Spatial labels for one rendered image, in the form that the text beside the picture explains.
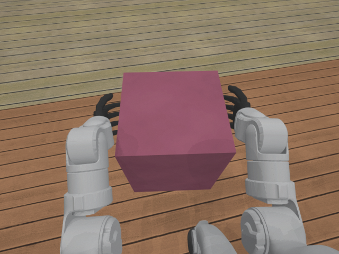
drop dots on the right robot thigh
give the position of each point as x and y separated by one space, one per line
208 239

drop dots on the right robot hand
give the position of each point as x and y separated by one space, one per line
239 103

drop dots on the robot left upper arm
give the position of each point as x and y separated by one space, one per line
92 235

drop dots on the left robot hand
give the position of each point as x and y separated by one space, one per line
102 109

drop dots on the left robot forearm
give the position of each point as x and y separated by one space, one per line
87 165

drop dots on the carton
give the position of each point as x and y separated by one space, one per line
173 131

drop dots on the robot right upper arm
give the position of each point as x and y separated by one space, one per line
276 230

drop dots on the right robot forearm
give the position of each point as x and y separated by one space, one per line
266 142

